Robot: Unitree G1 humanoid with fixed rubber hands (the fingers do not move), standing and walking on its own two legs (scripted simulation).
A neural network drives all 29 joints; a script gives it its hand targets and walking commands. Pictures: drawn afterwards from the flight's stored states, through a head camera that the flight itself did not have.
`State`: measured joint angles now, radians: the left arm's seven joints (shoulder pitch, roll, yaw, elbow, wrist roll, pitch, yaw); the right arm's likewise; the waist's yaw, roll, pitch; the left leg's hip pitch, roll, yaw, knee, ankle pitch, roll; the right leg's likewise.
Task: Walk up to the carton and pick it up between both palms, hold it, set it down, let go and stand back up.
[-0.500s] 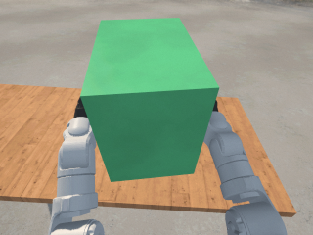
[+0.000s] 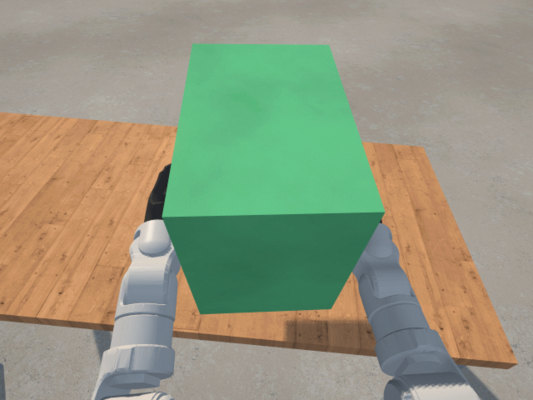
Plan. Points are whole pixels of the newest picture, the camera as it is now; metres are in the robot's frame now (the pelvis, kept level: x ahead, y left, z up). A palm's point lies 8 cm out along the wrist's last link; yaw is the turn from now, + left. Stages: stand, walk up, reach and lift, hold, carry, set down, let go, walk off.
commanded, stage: set down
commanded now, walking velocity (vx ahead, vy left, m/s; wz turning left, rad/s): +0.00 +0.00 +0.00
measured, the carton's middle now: (264, 180) +0.42 -0.01 +0.13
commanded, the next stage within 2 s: none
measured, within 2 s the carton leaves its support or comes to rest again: neither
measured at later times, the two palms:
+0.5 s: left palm (164, 220) +0.37 +0.14 +0.10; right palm (361, 216) +0.36 -0.16 +0.11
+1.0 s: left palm (187, 224) +0.39 +0.11 +0.07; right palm (373, 221) +0.38 -0.19 +0.08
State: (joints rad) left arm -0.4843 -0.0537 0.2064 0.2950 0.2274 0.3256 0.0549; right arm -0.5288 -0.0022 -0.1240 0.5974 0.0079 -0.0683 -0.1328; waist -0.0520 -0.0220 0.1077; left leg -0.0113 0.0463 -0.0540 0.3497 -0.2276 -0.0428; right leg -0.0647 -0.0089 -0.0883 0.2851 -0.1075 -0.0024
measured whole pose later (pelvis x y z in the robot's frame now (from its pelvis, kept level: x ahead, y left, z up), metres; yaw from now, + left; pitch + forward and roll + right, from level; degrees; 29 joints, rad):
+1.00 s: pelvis +0.01 -0.01 +0.00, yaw -3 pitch +0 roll +0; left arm -0.59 -0.10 0.33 0.68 0.28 0.09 0.08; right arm -0.63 0.00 -0.33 0.88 -0.20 -0.20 -0.05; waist -0.02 0.01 0.03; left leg -0.10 0.06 -0.01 0.32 -0.21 -0.05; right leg -0.19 0.01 -0.05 0.30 -0.10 -0.01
